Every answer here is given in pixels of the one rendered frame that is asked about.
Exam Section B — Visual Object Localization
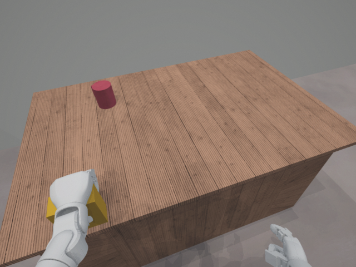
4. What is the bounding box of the robot right hand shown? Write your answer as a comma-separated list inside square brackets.
[265, 224, 308, 267]

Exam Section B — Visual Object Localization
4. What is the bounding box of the sponge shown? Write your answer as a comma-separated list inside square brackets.
[46, 184, 108, 229]

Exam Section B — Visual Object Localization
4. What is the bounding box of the table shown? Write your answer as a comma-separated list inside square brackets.
[0, 50, 356, 267]

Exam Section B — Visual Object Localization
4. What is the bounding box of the robot left hand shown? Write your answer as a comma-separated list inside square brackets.
[50, 169, 99, 225]

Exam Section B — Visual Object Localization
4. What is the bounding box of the left robot forearm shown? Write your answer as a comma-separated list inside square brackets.
[35, 202, 88, 267]

